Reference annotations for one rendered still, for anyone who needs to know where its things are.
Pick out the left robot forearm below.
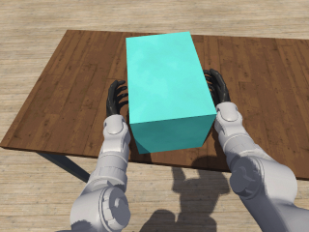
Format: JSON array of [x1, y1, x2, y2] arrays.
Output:
[[78, 114, 131, 197]]

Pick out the right robot hand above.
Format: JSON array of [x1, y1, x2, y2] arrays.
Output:
[[203, 69, 231, 106]]

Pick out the left robot hand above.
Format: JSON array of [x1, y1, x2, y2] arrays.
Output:
[[106, 79, 129, 118]]

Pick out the robot right upper arm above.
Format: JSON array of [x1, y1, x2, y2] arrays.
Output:
[[229, 155, 309, 232]]

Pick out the right robot forearm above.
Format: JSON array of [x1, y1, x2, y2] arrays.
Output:
[[214, 101, 297, 185]]

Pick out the table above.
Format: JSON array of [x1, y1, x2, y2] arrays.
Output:
[[0, 29, 309, 184]]

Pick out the robot left upper arm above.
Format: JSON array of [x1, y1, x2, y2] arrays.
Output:
[[54, 186, 131, 232]]

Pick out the carton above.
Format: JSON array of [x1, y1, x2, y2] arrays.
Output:
[[126, 31, 217, 155]]

